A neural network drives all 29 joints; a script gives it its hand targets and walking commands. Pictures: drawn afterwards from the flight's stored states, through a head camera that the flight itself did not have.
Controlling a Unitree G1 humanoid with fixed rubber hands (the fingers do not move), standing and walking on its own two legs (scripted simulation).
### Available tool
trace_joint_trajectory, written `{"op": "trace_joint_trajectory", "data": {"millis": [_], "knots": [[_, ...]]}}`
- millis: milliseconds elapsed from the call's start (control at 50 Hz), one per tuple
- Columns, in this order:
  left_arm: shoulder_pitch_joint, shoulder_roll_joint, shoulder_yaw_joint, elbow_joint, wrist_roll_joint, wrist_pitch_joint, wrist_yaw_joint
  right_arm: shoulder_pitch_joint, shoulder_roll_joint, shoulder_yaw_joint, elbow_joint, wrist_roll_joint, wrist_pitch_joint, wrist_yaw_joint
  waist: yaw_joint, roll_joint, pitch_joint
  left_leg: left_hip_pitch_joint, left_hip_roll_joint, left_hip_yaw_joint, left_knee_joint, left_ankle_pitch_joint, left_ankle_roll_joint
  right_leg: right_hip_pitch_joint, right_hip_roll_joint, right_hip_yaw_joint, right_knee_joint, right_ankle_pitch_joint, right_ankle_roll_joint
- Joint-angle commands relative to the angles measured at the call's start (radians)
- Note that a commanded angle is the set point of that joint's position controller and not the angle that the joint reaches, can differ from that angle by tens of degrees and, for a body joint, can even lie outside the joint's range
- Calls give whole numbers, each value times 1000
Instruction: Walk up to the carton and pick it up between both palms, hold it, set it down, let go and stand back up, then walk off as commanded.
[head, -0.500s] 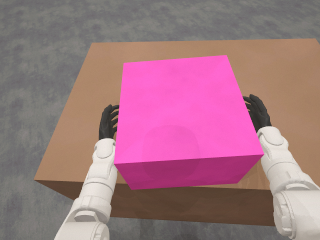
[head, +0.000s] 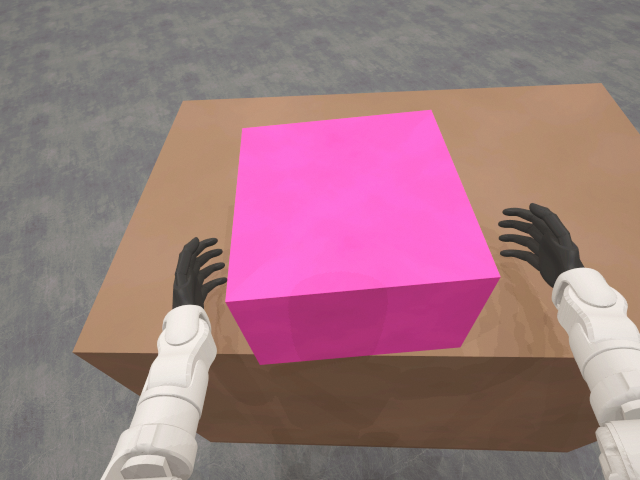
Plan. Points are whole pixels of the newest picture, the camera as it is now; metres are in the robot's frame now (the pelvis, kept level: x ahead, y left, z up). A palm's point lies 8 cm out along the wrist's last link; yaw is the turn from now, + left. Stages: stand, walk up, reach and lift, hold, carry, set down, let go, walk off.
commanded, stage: set down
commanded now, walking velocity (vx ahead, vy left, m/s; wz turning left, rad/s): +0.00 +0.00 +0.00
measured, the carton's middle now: (347, 234) +0.45 +0.02 +0.03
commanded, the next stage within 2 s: none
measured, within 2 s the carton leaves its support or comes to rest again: neither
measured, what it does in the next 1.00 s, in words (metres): stands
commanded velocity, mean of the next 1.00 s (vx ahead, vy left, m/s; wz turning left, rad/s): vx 0.00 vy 0.00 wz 0.00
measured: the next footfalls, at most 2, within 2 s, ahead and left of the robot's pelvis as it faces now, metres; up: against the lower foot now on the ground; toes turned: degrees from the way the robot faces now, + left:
none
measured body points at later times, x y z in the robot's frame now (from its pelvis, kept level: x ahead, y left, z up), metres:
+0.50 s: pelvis -0.02 +0.00 +0.00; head +0.01 -0.01 +0.45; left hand +0.28 +0.22 +0.02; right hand +0.31 -0.25 +0.02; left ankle +0.02 +0.15 -0.74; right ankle +0.05 -0.10 -0.74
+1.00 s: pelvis -0.01 +0.00 +0.00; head +0.00 +0.00 +0.45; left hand +0.24 +0.21 +0.02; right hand +0.25 -0.26 +0.02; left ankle +0.02 +0.15 -0.74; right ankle +0.05 -0.10 -0.74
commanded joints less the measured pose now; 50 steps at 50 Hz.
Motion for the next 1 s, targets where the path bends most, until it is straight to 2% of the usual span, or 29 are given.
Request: {"op": "trace_joint_trajectory", "data": {"millis": [0, 20, 60, 80, 100, 180, 240, 280, 300, 320, 340, 380, 460, 520, 700, 760, 780, 800, 820, 860, 900, 980], "knots": [[-334, 217, -75, -412, -67, -35, 7, -358, -225, -58, -340, 78, -44, 4, -47, -190, -538, 203, -77, 43, -31, 131, 21, 462, 28, 25, 46, 83, 29], [-273, 208, -82, -432, -68, -31, 10, -293, -217, -55, -360, 79, -43, 5, -46, -190, -524, 224, -76, 39, -32, 146, 22, 469, 28, 24, 43, 99, 26], [-263, 208, -88, -459, -70, -18, 12, -266, -220, -74, -405, 71, -40, 4, -55, -194, -528, 233, -78, 35, -30, 136, 25, 464, 29, 24, 42, 77, 24], [-272, 214, -83, -472, -70, -16, 14, -267, -221, -79, -421, 67, -38, 5, -49, -189, -526, 228, -79, 36, -30, 122, 27, 459, 27, 28, 41, 53, 25], [-212, 204, -88, -504, -69, -8, 16, -209, -229, -86, -454, 66, -41, 5, -50, -198, -521, 256, -76, 31, -34, 140, 25, 475, 29, 23, 38, 70, 24], [-161, 194, -73, -516, -50, 21, 13, -144, -221, -107, -479, 57, -27, 4, -49, -198, -446, 252, -81, 29, -48, 111, 32, 474, 24, 27, 26, 31, 23], [-91, 186, -68, -597, -39, 35, 16, -66, -228, -122, -550, 62, -28, 8, -49, -197, -444, 284, -83, 28, -54, 124, 34, 491, 26, 27, 21, 47, 20], [-85, 186, -66, -608, -34, 40, 19, -46, -222, -139, -564, 57, -27, 10, -52, -201, -428, 274, -84, 26, -61, 91, 38, 478, 20, 32, 12, 1, 19], [-11, 170, -68, -626, -26, 42, 18, 21, -213, -128, -575, 60, -27, 12, -49, -202, -404, 288, -84, 22, -63, 111, 40, 490, 21, 29, 10, 20, 17], [-46, 177, -65, -604, -25, 45, 17, -5, -212, -136, -571, 54, -24, 12, -49, -200, -386, 268, -89, 27, -69, 72, 43, 472, 17, 36, 2, -26, 16], [-18, 167, -74, -641, -22, 46, 22, 28, -213, -143, -588, 59, -25, 18, -52, -188, -389, 284, -85, 21, -74, 67, 41, 475, 17, 37, -2, -42, 11], [-8, 162, -80, -643, -19, 50, 26, 54, -204, -157, -590, 56, -23, 23, -51, -182, -350, 275, -85, 18, -85, 11, 42, 447, 13, 41, -15, -106, 4], [18, 157, -106, -688, -24, 49, 32, 104, -186, -176, -633, 53, -25, 30, -68, -172, -314, 261, -89, 17, -87, -40, 45, 437, 4, 61, -26, -173, -1], [29, 158, -116, -693, -32, 51, 39, 132, -183, -201, -656, 42, -21, 34, -71, -184, -280, 241, -89, 15, -95, -99, 47, 420, -3, 67, -36, -254, -4], [122, 146, -146, -758, -36, 72, 60, 245, -191, -224, -697, 40, -2, 47, -78, -172, -215, 265, -83, 13, -103, -165, 45, 389, -10, 76, -48, -342, -14], [192, 132, -142, -789, -24, 90, 63, 322, -190, -223, -718, 47, 6, 50, -74, -174, -198, 296, -83, 13, -108, -147, 46, 388, -12, 76, -58, -322, -15], [204, 131, -144, -801, -21, 98, 67, 330, -198, -230, -717, 45, 10, 52, -75, -159, -193, 295, -78, 14, -113, -157, 45, 388, -7, 73, -56, -333, -14], [254, 123, -147, -818, -17, 105, 66, 375, -199, -230, -741, 45, 11, 52, -73, -163, -184, 308, -78, 15, -118, -127, 44, 404, -3, 67, -59, -296, -12], [225, 130, -148, -824, -16, 110, 67, 346, -209, -241, -744, 41, 13, 52, -76, -156, -177, 295, -79, 18, -120, -142, 41, 395, -3, 69, -59, -306, -10], [297, 114, -147, -849, -2, 120, 68, 415, -199, -233, -760, 45, 17, 52, -74, -148, -150, 313, -77, 17, -124, -126, 39, 401, -1, 68, -64, -284, -11], [297, 113, -157, -881, -4, 127, 66, 422, -204, -249, -791, 40, 21, 52, -81, -152, -147, 322, -77, 23, -123, -127, 39, 394, 1, 63, -64, -273, -7], [420, 103, -164, -939, 10, 125, 60, 554, -201, -252, -850, 40, 20, 51, -84, -142, -111, 349, -74, 22, -128, -91, 32, 406, 3, 63, -68, -208, -7]]}}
